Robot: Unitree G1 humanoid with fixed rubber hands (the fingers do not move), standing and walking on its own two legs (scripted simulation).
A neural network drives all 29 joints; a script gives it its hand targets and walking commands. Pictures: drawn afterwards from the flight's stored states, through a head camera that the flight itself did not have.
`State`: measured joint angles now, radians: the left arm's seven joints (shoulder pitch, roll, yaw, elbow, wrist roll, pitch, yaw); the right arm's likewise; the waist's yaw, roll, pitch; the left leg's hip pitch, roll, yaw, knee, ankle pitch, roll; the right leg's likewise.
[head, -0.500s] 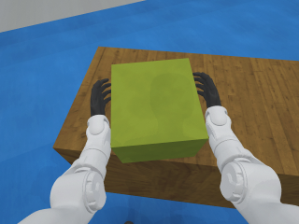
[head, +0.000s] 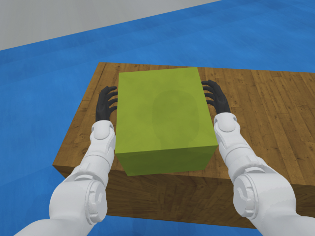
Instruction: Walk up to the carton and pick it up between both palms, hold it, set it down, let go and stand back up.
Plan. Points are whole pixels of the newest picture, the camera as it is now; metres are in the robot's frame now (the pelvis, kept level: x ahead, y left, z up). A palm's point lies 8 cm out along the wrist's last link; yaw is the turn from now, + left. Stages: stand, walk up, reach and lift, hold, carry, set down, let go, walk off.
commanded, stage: reach and lift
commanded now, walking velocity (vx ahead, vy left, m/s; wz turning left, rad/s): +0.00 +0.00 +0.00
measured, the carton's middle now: (162, 121) +0.41 +0.03 +0.03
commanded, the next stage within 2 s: hold in 1.56 s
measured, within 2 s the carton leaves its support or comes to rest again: neither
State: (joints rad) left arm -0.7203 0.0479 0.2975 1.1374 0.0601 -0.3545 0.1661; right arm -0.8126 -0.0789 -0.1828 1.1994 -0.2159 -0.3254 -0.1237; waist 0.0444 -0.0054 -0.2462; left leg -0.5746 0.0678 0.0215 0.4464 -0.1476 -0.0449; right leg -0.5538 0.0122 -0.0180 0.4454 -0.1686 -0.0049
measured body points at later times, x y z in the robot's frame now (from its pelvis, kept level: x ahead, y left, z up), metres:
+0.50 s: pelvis -0.01 +0.00 +0.01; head -0.07 +0.01 +0.45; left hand +0.39 +0.18 +0.15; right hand +0.40 -0.13 +0.15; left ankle +0.02 +0.15 -0.74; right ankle +0.01 -0.11 -0.74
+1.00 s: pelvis -0.01 +0.01 +0.01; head -0.06 +0.02 +0.46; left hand +0.39 +0.19 +0.17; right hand +0.40 -0.12 +0.19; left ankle +0.02 +0.15 -0.74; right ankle +0.01 -0.11 -0.74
